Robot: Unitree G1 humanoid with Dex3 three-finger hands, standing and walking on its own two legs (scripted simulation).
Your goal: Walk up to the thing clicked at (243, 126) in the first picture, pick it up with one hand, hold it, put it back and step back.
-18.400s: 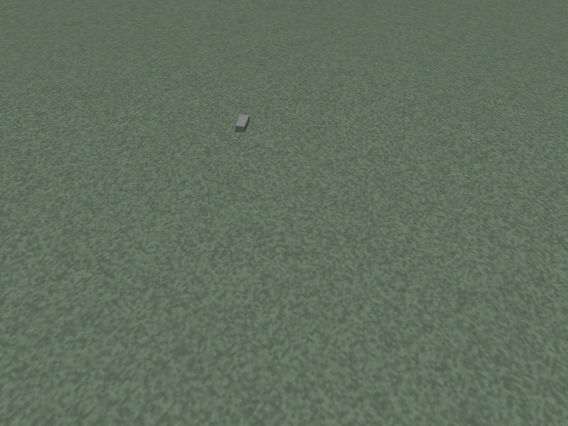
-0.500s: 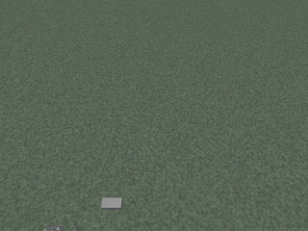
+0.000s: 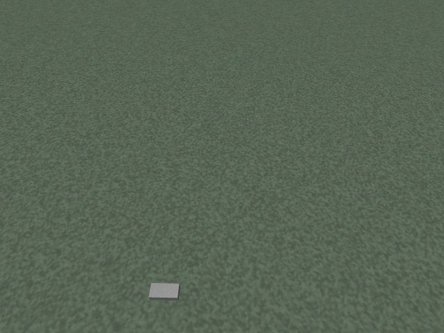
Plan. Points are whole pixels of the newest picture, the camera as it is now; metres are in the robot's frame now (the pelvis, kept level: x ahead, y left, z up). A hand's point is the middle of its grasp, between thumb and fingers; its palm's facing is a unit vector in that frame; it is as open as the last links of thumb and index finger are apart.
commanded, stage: walk up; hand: left
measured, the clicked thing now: (164, 291) +0.42 +0.25 -0.76
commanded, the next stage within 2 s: stand in 1.78 s
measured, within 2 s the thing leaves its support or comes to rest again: neither
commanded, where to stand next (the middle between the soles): +0.03 +0.00 m, yaw +2 degrees
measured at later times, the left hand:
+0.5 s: hand out of the picture +0.02 +0.25 -0.17, palm faces +0.00 -0.91 -0.42, open 7.4 cm
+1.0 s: hand out of the picture -0.03 +0.29 -0.17, palm faces +0.11 -0.93 -0.36, open 7.4 cm
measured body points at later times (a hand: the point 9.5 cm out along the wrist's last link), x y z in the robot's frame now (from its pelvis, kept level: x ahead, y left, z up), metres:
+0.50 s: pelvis -0.05 -0.03 -0.03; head +0.01 -0.05 +0.42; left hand +0.02 +0.29 -0.14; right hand +0.08 -0.35 -0.16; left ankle +0.02 +0.12 -0.73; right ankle -0.06 -0.14 -0.75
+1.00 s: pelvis -0.03 +0.01 -0.02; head -0.02 +0.03 +0.43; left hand -0.04 +0.34 -0.15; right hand +0.10 -0.29 -0.12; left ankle -0.03 +0.13 -0.75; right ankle -0.04 -0.14 -0.72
